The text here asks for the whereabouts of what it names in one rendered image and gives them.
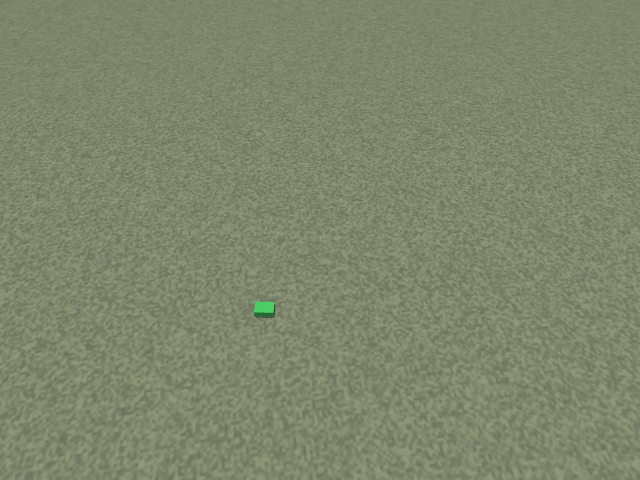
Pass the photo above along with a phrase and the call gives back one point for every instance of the small box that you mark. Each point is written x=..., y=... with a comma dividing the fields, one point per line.
x=264, y=309

